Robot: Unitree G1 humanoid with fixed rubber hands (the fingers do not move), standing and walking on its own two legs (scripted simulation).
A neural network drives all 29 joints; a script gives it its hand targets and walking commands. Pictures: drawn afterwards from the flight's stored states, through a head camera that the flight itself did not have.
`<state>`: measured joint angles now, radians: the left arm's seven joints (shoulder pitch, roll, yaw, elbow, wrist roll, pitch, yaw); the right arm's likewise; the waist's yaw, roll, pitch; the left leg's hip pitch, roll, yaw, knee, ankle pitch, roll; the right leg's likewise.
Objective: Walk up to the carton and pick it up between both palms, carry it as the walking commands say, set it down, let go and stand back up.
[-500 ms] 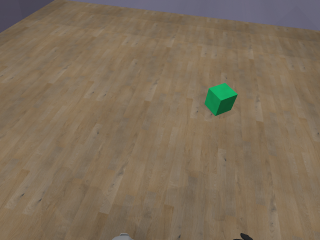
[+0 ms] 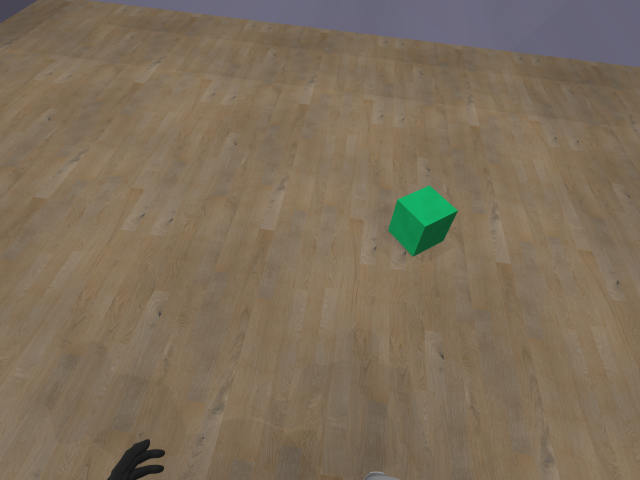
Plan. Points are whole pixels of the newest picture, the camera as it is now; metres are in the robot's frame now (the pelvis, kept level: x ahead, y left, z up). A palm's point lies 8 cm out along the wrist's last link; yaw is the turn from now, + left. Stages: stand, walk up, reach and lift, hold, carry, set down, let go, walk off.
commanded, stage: walk up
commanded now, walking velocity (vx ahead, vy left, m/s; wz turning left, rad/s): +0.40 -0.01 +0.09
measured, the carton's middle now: (421, 220) +1.15 -0.53 -0.69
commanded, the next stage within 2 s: none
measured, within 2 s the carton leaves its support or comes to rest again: neither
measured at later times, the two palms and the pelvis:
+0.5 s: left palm out of the picture +0.09 +0.22 -0.13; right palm (442, 351) +0.34 -0.23 -0.13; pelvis +0.17 -0.02 -0.01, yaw +3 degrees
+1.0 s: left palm (168, 259) +0.53 +0.24 -0.11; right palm (452, 361) +0.33 -0.25 -0.15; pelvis +0.36 +0.00 -0.01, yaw +4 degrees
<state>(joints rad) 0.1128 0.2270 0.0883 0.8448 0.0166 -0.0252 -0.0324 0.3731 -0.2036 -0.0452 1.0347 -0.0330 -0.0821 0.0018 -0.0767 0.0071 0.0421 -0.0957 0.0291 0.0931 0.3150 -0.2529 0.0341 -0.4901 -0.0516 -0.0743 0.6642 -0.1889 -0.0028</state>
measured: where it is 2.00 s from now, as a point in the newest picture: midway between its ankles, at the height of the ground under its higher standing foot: (290, 428)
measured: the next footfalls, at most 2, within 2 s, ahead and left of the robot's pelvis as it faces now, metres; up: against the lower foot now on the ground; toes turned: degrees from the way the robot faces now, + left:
right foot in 0.12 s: +0.15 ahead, -0.14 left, +0.00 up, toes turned -6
left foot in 0.56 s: +0.30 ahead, +0.11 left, +0.00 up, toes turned +11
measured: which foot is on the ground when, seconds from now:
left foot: down 0.00-0.12, up 0.14-0.54, down 0.56-1.00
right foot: up 0.00-0.10, down 0.12-0.58, up 0.60-0.98, down 1.00-1.00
